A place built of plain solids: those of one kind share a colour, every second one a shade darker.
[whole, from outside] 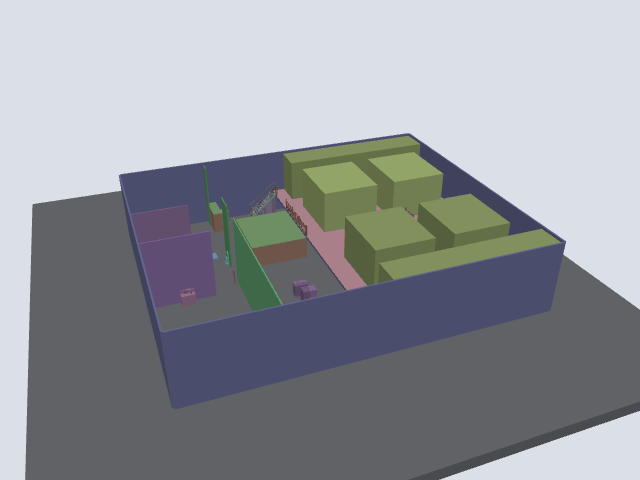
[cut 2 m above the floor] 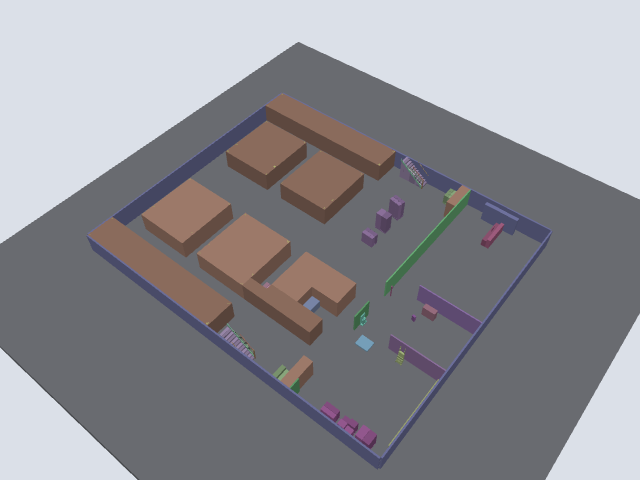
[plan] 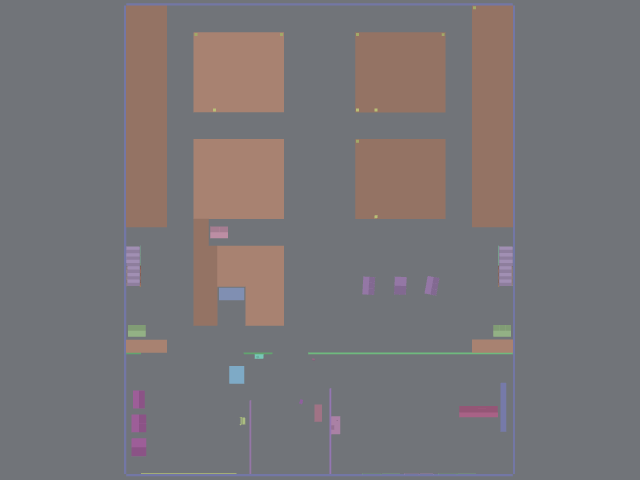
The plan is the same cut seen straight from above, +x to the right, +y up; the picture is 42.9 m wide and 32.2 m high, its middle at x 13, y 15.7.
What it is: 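A self-storage house; a reception shop, a loading bay, aisles of roller-shutter units, a steel mezzanine reached by steel stairs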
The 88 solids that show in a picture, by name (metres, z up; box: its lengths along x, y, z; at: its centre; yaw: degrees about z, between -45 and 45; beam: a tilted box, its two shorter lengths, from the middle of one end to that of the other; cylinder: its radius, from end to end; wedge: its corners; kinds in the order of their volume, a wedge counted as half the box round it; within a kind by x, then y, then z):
{
 "units_deck_1": {"box": [2.75, 14.89, 4.07], "at": [1.36, 24.0, 4.36]},
 "units_deck_2": {"box": [6.06, 5.38, 4.07], "at": [7.55, 19.79, 4.36]},
 "units_deck_3": {"box": [6.06, 5.38, 4.07], "at": [7.55, 26.95, 4.36]},
 "units_deck_4": {"box": [6.06, 5.38, 4.07], "at": [18.39, 19.79, 4.36]},
 "units_deck_5": {"box": [6.06, 5.38, 4.07], "at": [18.39, 26.95, 4.36]},
 "units_deck_6": {"box": [2.75, 14.89, 4.07], "at": [24.57, 24.0, 4.36]},
 "units_1": {"box": [2.75, 0.88, 2.13], "at": [1.36, 8.58, 1.01]},
 "units_2": {"box": [2.75, 14.89, 2.13], "at": [1.36, 24.0, 1.01]},
 "units_3": {"box": [1.02, 1.82, 2.13], "at": [5.03, 16.21, 1.01]},
 "units_4": {"box": [1.61, 5.38, 2.13], "at": [5.33, 12.63, 1.01]},
 "units_5": {"box": [1.92, 2.75, 2.13], "at": [7.07, 13.95, 1.01]},
 "units_6": {"box": [6.06, 5.38, 2.13], "at": [7.55, 19.79, 1.01]},
 "units_7": {"box": [6.06, 5.38, 2.13], "at": [7.55, 26.95, 1.01]},
 "units_8": {"box": [2.57, 5.38, 2.13], "at": [9.29, 12.63, 1.01]},
 "units_9": {"box": [6.06, 5.38, 2.13], "at": [18.39, 19.79, 1.01]},
 "units_10": {"box": [6.06, 5.38, 2.13], "at": [18.39, 26.95, 1.01]},
 "units_11": {"box": [2.75, 0.88, 2.13], "at": [24.57, 8.58, 1.01]},
 "units_12": {"box": [2.75, 14.89, 2.13], "at": [24.57, 24.0, 1.01]},
 "wall_1": {"box": [0.15, 31.43, 6.69], "at": [-0.07, 15.71, 3.3]},
 "wall_2": {"box": [25.94, 0.15, 6.69], "at": [12.97, -0.07, 3.3]},
 "wall_3": {"box": [25.94, 0.15, 6.69], "at": [12.97, 31.5, 3.3]},
 "wall_4": {"box": [0.15, 31.43, 6.69], "at": [26.02, 15.71, 3.3]},
 "slab_deck_1": {"box": [25.94, 16.17, 0.25], "at": [12.97, 23.34, 2.2]},
 "deck_stair_1": {"box": [0.9, 0.67, 0.23], "at": [0.46, 12.94, 0.06]},
 "deck_stair_2": {"box": [0.9, 0.67, 0.41], "at": [0.46, 13.16, 0.15]},
 "deck_stair_3": {"box": [0.9, 0.67, 0.59], "at": [0.46, 13.38, 0.24]},
 "deck_stair_4": {"box": [0.9, 0.67, 0.77], "at": [0.46, 13.6, 0.33]},
 "deck_stair_5": {"box": [0.9, 0.67, 0.94], "at": [0.46, 13.83, 0.42]},
 "deck_stair_6": {"box": [0.9, 0.67, 1.12], "at": [0.46, 14.05, 0.51]},
 "deck_stair_7": {"box": [0.9, 0.67, 1.3], "at": [0.46, 14.27, 0.6]},
 "deck_stair_8": {"box": [0.9, 0.67, 1.48], "at": [0.46, 14.49, 0.69]},
 "deck_stair_9": {"box": [0.9, 0.67, 1.66], "at": [0.46, 14.71, 0.78]},
 "deck_stair_10": {"box": [0.9, 0.67, 1.84], "at": [0.46, 14.93, 0.87]},
 "deck_stair_11": {"box": [0.9, 0.44, 2.02], "at": [0.46, 15.04, 0.96]},
 "deck_stair_12": {"box": [0.9, 0.23, 2.2], "at": [0.46, 15.15, 1.05]},
 "deck_stair_13": {"box": [0.9, 0.67, 0.23], "at": [25.48, 12.94, 0.06]},
 "deck_stair_14": {"box": [0.9, 0.67, 0.41], "at": [25.48, 13.16, 0.15]},
 "deck_stair_15": {"box": [0.9, 0.67, 0.59], "at": [25.48, 13.38, 0.24]},
 "deck_stair_16": {"box": [0.9, 0.67, 0.94], "at": [25.48, 13.83, 0.42]},
 "deck_stair_17": {"box": [0.9, 0.67, 1.12], "at": [25.48, 14.05, 0.51]},
 "deck_stair_18": {"box": [0.9, 0.67, 1.3], "at": [25.48, 14.27, 0.6]},
 "deck_stair_19": {"box": [0.9, 0.67, 1.48], "at": [25.48, 14.49, 0.69]},
 "deck_stair_20": {"box": [0.9, 0.67, 1.66], "at": [25.48, 14.71, 0.78]},
 "deck_stair_21": {"box": [0.9, 0.67, 1.84], "at": [25.48, 14.93, 0.87]},
 "deck_stair_22": {"box": [0.9, 0.44, 2.02], "at": [25.48, 15.04, 0.96]},
 "deck_stair_23": {"box": [0.9, 0.23, 2.2], "at": [25.48, 15.15, 1.05]},
 "front_wall_1": {"box": [1.0, 0.12, 6.44], "at": [0.5, 8.09, 3.17]},
 "front_wall_2": {"box": [1.92, 0.12, 6.44], "at": [8.85, 8.09, 3.17]},
 "front_wall_3": {"box": [13.73, 0.12, 6.44], "at": [19.08, 8.09, 3.17]},
 "reception_side_1": {"box": [0.12, 5.75, 6.44], "at": [13.7, 2.88, 3.17]},
 "bay_side_1": {"box": [0.12, 4.95, 6.44], "at": [8.33, 2.48, 3.17]},
 "park_1": {"box": [0.39, 0.39, 1.07], "at": [16.05, 12.24, 0.68], "yaw": -3.2},
 "park_2": {"box": [0.39, 0.39, 1.07], "at": [16.07, 12.64, 0.68], "yaw": -3.2},
 "park_3": {"box": [0.39, 0.39, 1.07], "at": [16.09, 13.04, 0.68], "yaw": -3.2},
 "park_4": {"box": [0.39, 0.39, 1.07], "at": [16.45, 12.22, 0.68], "yaw": -3.2},
 "park_5": {"box": [0.79, 0.59, 1.83], "at": [18.38, 12.33, 1.06], "yaw": -2.7},
 "park_6": {"box": [0.79, 0.59, 1.83], "at": [18.4, 12.93, 1.06], "yaw": -2.7},
 "park_7": {"box": [0.39, 0.39, 2.09], "at": [20.24, 12.27, 1.19], "yaw": -10.5},
 "park_8": {"box": [0.39, 0.39, 2.09], "at": [20.31, 12.67, 1.19], "yaw": -10.5},
 "park_9": {"box": [0.39, 0.39, 2.09], "at": [20.39, 13.06, 1.19], "yaw": -10.5},
 "park_10": {"box": [0.39, 0.39, 2.09], "at": [20.63, 12.2, 1.19], "yaw": -10.5},
 "bay_1": {"box": [0.49, 0.59, 0.62], "at": [0.6, 3.1, 0.46]},
 "bay_2": {"box": [0.49, 0.59, 0.93], "at": [0.6, 3.7, 0.61]},
 "bay_3": {"box": [0.39, 1.19, 0.97], "at": [0.65, 5.0, 0.63]},
 "bay_4": {"box": [0.99, 0.59, 1.33], "at": [0.85, 1.5, 0.8]},
 "bay_5": {"box": [0.99, 0.59, 1.33], "at": [0.85, 2.1, 0.8]},
 "bay_6": {"box": [0.39, 1.19, 0.97], "at": [1.05, 5.0, 0.63]},
 "bay_7": {"box": [0.49, 0.59, 0.93], "at": [1.1, 3.1, 0.61]},
 "bay_8": {"box": [0.49, 0.59, 0.62], "at": [1.1, 3.7, 0.46]},
 "shelving_1": {"box": [0.39, 3.28, 2.04], "at": [25.3, 4.48, 0.97]},
 "loading_door_1": {"box": [6.4, 0.08, 4.25], "at": [4.2, 0.04, 2.08]},
 "counter_1": {"box": [2.6, 0.33, 1.1], "at": [23.64, 3.97, 0.5]},
 "counter_2": {"box": [2.58, 0.43, 0.81], "at": [23.64, 4.35, 0.35]},
 "cell_sofa_1": {"box": [1.7, 0.84, 0.92], "at": [7.07, 12.08, 0.41]},
 "foot_pallet_1": {"box": [1.19, 0.39, 1.06], "at": [0.72, 9.41, 0.67]},
 "foot_pallet_2": {"box": [1.19, 0.39, 1.32], "at": [0.72, 9.81, 0.8]},
 "utop_1": {"box": [2.73, 0.86, 0.03], "at": [1.36, 8.58, 2.09]},
 "utop_2": {"box": [6.04, 5.36, 0.03], "at": [7.55, 12.63, 2.09]},
 "more_packing_table_packing_table_1": {"box": [0.6, 1.2, 1.01], "at": [14.06, 3.27, 0.46]},
 "cleaner_cart_1": {"box": [0.5, 1.15, 1.07], "at": [12.89, 4.08, 0.48]},
 "dead_end_stock_1": {"box": [0.59, 0.39, 0.33], "at": [5.93, 16.01, 0.31]},
 "dead_end_stock_2": {"box": [0.59, 0.39, 0.33], "at": [5.93, 16.41, 0.31]},
 "dead_end_stock_3": {"box": [0.59, 0.39, 0.33], "at": [6.53, 16.01, 0.31]},
 "dead_end_stock_4": {"box": [0.59, 0.39, 0.33], "at": [6.53, 16.41, 0.31]},
 "deck_guard_string_1": {"wedge": [[0.94, 12.61, -0.02], [0.94, 12.61, 0.21], [0.94, 15.31, 2.17], [0.94, 15.31, 2.4], [0.98, 12.61, -0.02], [0.98, 12.61, 0.21], [0.98, 15.31, 2.17], [0.98, 15.31, 2.4]]},
 "deck_guard_string_2": {"wedge": [[24.96, 12.61, -0.02], [24.96, 12.61, 0.21], [24.96, 15.31, 2.17], [24.96, 15.31, 2.4], [25.0, 12.61, -0.02], [25.0, 12.61, 0.21], [25.0, 15.31, 2.17], [25.0, 15.31, 2.4]]},
 "onway_owbay_1": {"box": [1.0, 1.2, 0.19], "at": [7.42, 6.65, 0.05]},
 "deck_fascia_1": {"box": [25.94, 0.02, 0.25], "at": [12.97, 15.27, 2.2]}
}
